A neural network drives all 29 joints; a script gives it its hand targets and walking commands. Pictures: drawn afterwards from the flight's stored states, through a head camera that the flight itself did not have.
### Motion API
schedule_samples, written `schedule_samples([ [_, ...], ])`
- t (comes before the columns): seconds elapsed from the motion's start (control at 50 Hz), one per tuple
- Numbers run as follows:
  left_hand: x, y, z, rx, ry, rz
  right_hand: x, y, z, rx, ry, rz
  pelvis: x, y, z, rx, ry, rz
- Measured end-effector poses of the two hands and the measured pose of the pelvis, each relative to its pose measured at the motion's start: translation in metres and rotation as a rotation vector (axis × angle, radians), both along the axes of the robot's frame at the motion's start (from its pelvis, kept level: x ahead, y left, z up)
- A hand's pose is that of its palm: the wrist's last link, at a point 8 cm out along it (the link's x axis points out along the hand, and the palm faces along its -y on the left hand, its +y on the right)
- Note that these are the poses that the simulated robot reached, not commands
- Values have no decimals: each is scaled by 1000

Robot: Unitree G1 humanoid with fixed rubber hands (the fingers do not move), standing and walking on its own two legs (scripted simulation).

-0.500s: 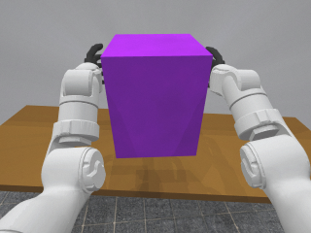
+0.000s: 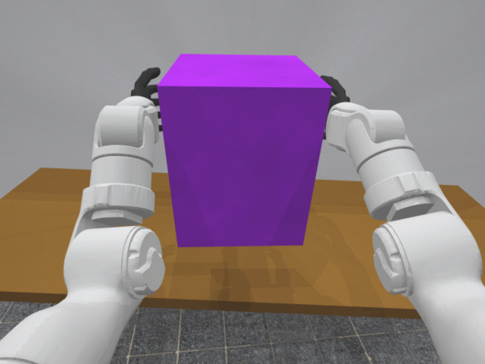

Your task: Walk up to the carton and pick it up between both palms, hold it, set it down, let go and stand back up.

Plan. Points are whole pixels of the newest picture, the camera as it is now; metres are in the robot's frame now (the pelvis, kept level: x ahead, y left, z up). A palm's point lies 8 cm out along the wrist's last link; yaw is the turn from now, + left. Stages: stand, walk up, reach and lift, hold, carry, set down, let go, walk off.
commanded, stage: hold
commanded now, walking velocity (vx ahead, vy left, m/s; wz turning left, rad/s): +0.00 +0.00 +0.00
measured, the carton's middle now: (239, 146) +0.38 +0.00 +0.27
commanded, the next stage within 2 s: set down in 0.38 s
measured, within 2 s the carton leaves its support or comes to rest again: neither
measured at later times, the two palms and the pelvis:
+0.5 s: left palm (144, 113) +0.37 +0.15 +0.33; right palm (335, 120) +0.37 -0.14 +0.33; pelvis +0.00 +0.00 +0.00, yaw +0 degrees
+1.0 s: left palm (141, 135) +0.40 +0.16 +0.28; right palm (311, 150) +0.40 -0.13 +0.26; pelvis +0.01 +0.00 +0.00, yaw +2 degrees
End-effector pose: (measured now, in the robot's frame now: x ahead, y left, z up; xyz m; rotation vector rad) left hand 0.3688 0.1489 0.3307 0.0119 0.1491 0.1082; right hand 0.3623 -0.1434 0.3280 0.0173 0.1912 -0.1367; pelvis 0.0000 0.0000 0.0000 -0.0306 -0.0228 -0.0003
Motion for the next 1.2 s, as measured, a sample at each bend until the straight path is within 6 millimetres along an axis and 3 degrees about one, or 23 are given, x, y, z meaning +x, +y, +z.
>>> schedule_samples([
  [0.42,3,-4,-8,-3,1,-5,2,-4,-8,-8,2,-3,4,0,0,0,-11,-3],
  [0.68,17,11,14,-17,-101,7,21,12,9,38,-100,9,5,-2,1,9,-19,10],
  [0.76,25,16,5,-3,-111,8,29,17,-4,26,-109,10,7,-3,2,12,-45,15],
  [1.02,33,15,-50,14,-98,17,38,17,-72,-2,-102,20,10,-3,1,7,-73,33],
  [1.2,33,6,-53,13,-86,18,37,8,-80,9,-94,21,9,-2,1,10,-66,21],
])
